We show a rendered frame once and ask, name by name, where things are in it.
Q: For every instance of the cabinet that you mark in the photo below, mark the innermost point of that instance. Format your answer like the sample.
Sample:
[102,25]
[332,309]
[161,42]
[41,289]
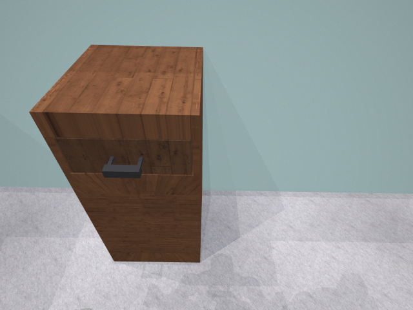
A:
[141,92]

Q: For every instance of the handle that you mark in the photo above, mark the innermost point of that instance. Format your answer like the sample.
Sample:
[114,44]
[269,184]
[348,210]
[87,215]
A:
[122,171]

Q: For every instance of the drawer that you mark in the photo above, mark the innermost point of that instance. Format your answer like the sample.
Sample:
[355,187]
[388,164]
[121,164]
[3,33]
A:
[160,156]

